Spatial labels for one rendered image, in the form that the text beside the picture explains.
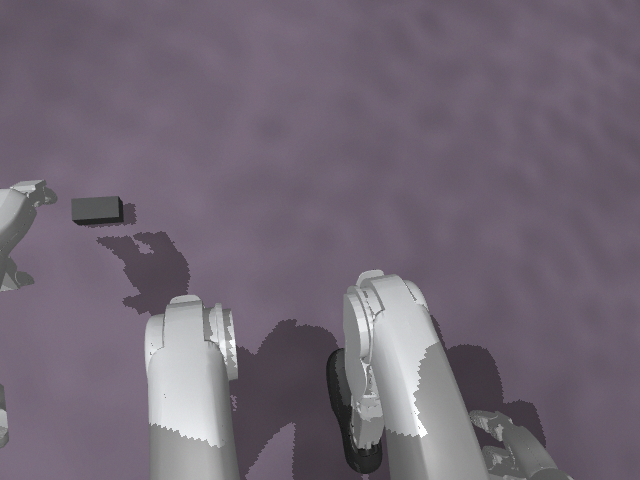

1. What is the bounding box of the right robot foot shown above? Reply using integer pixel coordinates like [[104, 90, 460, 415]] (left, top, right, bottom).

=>
[[326, 348, 382, 474]]

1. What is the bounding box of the right robot hand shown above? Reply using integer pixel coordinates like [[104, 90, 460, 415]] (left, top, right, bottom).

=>
[[469, 410, 558, 480]]

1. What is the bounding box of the left robot hand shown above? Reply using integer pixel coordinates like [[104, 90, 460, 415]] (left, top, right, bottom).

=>
[[0, 180, 58, 291]]

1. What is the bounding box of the small box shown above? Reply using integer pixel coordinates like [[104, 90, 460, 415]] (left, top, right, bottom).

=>
[[71, 196, 124, 226]]

